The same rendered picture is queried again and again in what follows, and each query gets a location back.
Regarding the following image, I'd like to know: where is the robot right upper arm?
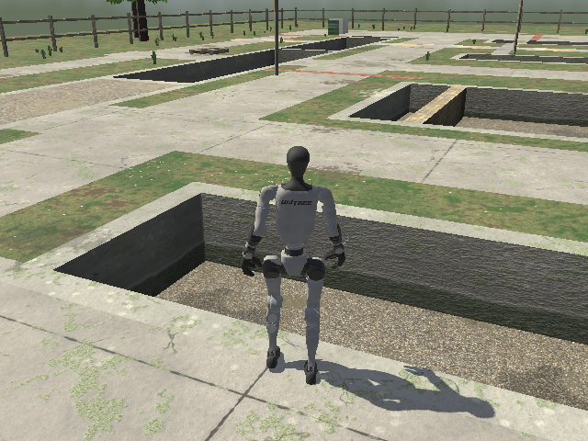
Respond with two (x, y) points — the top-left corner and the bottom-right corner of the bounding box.
(316, 187), (339, 237)

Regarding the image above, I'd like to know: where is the robot left upper arm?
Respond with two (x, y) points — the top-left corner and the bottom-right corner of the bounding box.
(253, 186), (277, 237)

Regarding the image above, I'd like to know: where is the robot left forearm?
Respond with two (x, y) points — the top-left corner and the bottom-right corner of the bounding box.
(243, 223), (262, 259)

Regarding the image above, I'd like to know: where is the robot torso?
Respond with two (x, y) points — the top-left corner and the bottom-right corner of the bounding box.
(275, 181), (318, 276)

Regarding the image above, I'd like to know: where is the robot right forearm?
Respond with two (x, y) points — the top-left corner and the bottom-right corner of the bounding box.
(329, 223), (345, 254)

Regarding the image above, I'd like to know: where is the robot right hand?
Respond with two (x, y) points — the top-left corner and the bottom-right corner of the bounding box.
(324, 250), (345, 268)

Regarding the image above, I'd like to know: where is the left robot shin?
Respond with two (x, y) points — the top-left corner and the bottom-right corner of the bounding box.
(266, 295), (280, 356)

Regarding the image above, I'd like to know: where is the robot left hand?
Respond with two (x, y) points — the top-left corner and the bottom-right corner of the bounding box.
(241, 255), (262, 277)

